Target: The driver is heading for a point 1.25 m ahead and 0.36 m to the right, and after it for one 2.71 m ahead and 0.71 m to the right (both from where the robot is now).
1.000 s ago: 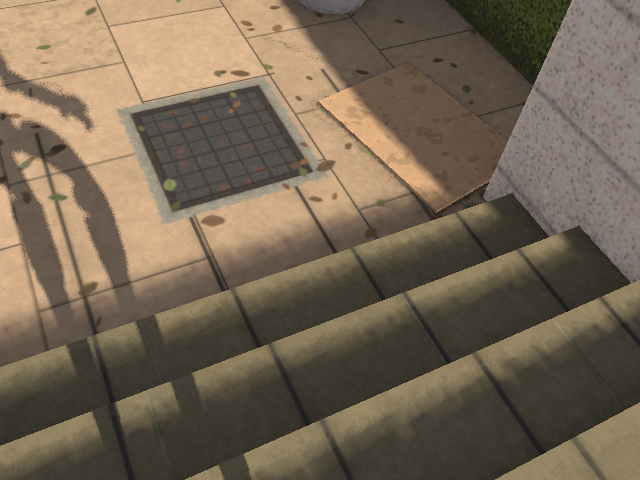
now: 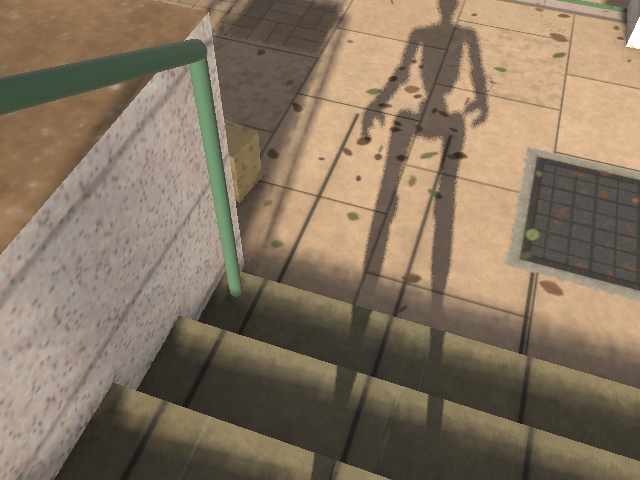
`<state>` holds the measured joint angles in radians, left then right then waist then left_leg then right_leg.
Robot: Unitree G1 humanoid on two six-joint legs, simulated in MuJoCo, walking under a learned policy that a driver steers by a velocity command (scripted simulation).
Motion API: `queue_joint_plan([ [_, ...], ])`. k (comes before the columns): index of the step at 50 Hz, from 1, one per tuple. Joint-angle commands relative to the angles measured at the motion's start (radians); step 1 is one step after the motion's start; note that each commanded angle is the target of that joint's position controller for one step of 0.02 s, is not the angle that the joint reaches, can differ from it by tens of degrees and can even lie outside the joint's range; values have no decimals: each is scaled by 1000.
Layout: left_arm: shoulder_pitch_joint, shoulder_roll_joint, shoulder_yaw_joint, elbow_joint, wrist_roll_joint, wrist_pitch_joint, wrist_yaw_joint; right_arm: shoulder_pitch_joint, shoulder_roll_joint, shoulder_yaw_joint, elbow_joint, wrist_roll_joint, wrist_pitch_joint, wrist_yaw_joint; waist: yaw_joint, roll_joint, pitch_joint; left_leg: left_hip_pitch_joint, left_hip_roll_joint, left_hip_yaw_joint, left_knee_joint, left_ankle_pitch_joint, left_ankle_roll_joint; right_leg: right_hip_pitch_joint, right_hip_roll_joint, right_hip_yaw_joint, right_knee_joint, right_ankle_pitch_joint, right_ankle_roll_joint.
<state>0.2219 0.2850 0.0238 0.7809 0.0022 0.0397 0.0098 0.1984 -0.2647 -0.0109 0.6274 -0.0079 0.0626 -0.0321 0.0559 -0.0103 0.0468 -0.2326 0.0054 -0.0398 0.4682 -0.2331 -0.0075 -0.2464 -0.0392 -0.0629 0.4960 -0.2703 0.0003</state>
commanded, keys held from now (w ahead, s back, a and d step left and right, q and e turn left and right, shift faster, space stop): shift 0.94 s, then w+shift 0.06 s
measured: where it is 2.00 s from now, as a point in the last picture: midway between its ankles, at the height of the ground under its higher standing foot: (353, 456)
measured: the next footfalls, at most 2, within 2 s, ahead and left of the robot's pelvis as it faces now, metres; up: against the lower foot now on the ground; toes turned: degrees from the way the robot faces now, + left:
right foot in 1.60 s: +0.38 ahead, -0.17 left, -0.14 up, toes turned -2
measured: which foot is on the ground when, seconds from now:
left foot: down 0.00-1.00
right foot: down 0.00-1.00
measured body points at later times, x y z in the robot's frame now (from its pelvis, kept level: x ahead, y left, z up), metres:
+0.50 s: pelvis +0.02 +0.02 +0.00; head +0.03 +0.02 +0.45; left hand +0.10 +0.29 -0.12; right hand +0.12 -0.23 -0.13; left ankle +0.00 +0.13 -0.74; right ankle +0.00 -0.13 -0.74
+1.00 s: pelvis +0.03 +0.01 +0.00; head +0.04 +0.01 +0.45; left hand +0.03 +0.26 -0.14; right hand +0.05 -0.24 -0.15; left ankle +0.00 +0.13 -0.74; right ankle +0.00 -0.13 -0.74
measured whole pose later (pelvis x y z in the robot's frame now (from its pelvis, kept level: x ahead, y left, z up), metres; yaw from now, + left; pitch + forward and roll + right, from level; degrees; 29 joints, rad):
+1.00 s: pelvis +0.03 +0.01 +0.00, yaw +1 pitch -1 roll +0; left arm 0.35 0.22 0.01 0.96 -0.01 0.04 0.06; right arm 0.30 -0.20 -0.04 1.03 0.01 0.04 -0.04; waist 0.02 0.00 0.01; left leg -0.13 -0.02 -0.04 0.43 -0.31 0.01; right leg -0.14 -0.05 -0.04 0.43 -0.31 0.02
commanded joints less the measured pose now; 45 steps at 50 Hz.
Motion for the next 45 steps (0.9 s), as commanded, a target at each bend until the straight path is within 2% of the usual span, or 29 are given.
queue_joint_plan([
  [1, -36, 72, 6, -84, 18, -42, -6, -43, -118, -32, -69, -20, -7, 9, -22, 168, -136, 109, 183, -195, -119, 203, 176, -34, -16, 48, -18, -16, 25],
  [2, -40, 76, 5, -82, 21, -40, -6, -51, -103, -28, -57, -22, -10, 12, -23, 174, -124, 98, 139, -167, -119, 136, 138, -22, -16, 46, -34, 43, 30],
  [3, -27, 91, 7, -77, 27, -34, -4, -36, -95, -24, -53, -16, -17, 15, -32, 164, -102, 84, 123, -159, -126, 110, 117, -19, -20, 50, -37, 70, 29],
  [5, -11, 99, 8, -73, 24, -30, -5, -11, -101, -22, -31, -11, -26, 19, -28, 117, -65, 55, 103, -152, -122, 148, 99, 3, -29, 62, -61, 106, 22],
  [12, 36, 99, 8, -38, 13, -25, 11, -1, -95, -25, 12, -3, -28, 12, -22, 43, -53, 61, 65, -116, -110, 233, 87, 59, -38, 63, -96, 139, 20],
  [13, 33, 85, 4, -39, 8, -23, 15, 6, -82, -24, 23, 5, -30, 9, -24, 38, -64, 68, 60, -106, -104, 241, 86, 68, -39, 61, -96, 151, 21],
  [15, 34, 86, 5, -37, 8, -19, 22, 12, -82, -27, 43, 7, -34, 6, -23, 25, -64, 62, 54, -100, -102, 261, 84, 82, -39, 60, -96, 160, 22],
  [19, 45, 85, 6, -28, 9, -11, 36, 25, -75, -32, 85, 8, -40, 5, -19, 14, -64, 57, 43, -87, -103, 283, 79, 105, -40, 57, -96, 170, 22],
  [20, 43, 83, 5, -29, 6, -8, 37, 36, -69, -32, 96, 13, -42, 7, -20, 8, -64, 57, 42, -83, -104, 285, 78, 109, -43, 58, -98, 177, 20],
  [28, 73, 76, 6, 5, 2, 4, 50, 84, -65, -41, 195, 14, -49, 3, -20, 13, -46, 59, 27, -59, -112, 295, 62, 129, -40, 53, -112, 195, 13],
  [41, 135, 48, 5, 102, -2, -2, 56, 128, -45, -44, 335, 16, -39, -13, -30, 9, -10, 74, 17, -36, -132, 266, 44, 128, -29, 46, -146, 208, 4],
  [45, 159, 41, 6, 137, -1, -8, 53, 131, -44, -44, 360, 11, -33, -12, -29, 6, 2, 73, 15, -33, -145, 255, 35, 127, -26, 47, -157, 203, 2],
])
Velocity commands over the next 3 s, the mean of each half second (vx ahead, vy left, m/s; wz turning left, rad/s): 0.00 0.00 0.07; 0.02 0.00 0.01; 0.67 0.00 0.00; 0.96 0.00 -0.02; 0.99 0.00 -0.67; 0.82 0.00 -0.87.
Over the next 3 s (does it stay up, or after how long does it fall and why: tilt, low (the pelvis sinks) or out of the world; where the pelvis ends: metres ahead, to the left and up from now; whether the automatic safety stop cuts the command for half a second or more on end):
stays up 1.38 -0.18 -0.59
